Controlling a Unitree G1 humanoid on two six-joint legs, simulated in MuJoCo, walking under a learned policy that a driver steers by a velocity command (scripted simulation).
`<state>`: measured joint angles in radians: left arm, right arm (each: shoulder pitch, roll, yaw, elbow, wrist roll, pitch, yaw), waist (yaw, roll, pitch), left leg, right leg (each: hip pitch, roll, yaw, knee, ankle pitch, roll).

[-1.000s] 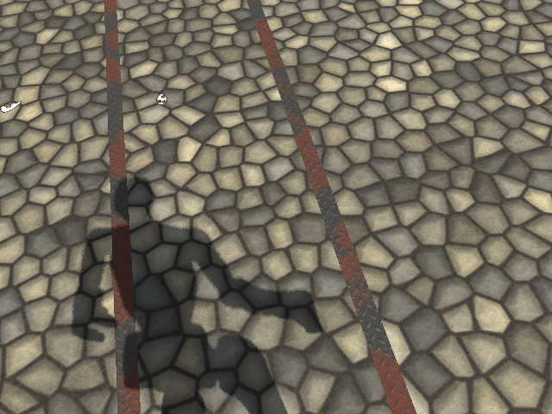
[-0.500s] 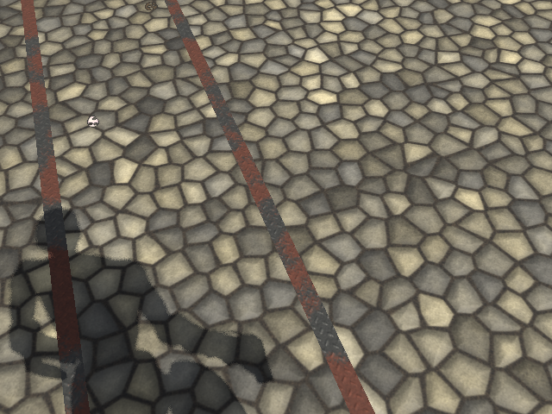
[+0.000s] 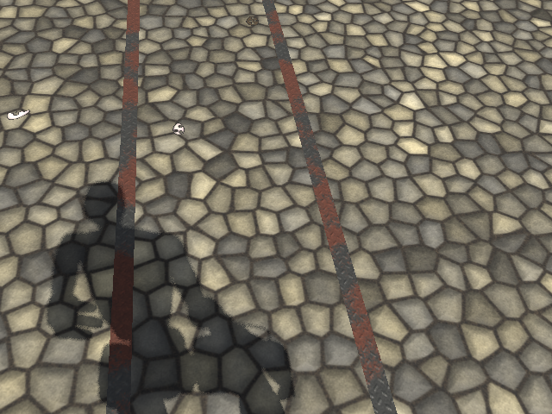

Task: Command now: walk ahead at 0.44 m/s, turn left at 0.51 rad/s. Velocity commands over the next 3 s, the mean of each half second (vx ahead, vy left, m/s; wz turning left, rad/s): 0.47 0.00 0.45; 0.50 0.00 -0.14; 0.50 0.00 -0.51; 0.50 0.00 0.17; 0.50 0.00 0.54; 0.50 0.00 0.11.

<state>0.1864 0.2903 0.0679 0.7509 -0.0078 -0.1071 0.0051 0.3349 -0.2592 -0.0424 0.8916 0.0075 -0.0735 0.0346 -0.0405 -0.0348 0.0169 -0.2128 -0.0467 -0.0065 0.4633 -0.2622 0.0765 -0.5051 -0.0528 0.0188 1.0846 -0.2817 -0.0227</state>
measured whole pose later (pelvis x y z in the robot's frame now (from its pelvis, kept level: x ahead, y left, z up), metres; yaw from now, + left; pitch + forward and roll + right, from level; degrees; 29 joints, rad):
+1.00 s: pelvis +0.54 +0.11 +0.00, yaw +6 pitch +1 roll +1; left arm 0.28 0.32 0.06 0.80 -0.03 -0.05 0.00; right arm 0.24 -0.26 -0.05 0.75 -0.01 -0.09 0.02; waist -0.01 -0.05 0.02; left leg -0.24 0.00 0.10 0.40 -0.19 0.03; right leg -0.54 -0.07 0.04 1.14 -0.31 -0.01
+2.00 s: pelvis +1.12 +0.07 -0.01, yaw -1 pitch +2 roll +0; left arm 0.27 0.30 0.04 0.77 -0.01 -0.10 -0.01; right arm 0.20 -0.30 -0.06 0.68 0.01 -0.07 0.04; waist 0.00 -0.01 0.04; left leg -0.40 -0.09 0.00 0.52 -0.16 0.09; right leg -0.36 0.00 0.04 1.19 -0.40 -0.02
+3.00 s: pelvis +1.64 +0.17 +0.00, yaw +17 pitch +1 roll +0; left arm 0.30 0.31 0.05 0.86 -0.03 -0.06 -0.01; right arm 0.20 -0.26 -0.05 0.68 -0.01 -0.07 0.02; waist 0.02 -0.03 0.03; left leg -0.29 -0.01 0.08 0.45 -0.18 0.05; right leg -0.46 -0.07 0.04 1.14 -0.35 -0.01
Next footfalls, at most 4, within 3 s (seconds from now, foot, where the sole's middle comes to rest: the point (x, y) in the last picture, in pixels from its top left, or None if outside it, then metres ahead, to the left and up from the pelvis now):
0.34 right None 0.40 -0.10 -0.78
0.82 left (168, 378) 0.59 0.22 -0.78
1.34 right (264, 276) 0.88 -0.02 -0.78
1.88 left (211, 186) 1.23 0.14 -0.78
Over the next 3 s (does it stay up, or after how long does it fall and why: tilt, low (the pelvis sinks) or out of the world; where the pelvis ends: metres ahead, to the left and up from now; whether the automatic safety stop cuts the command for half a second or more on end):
stays up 1.64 0.17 0.00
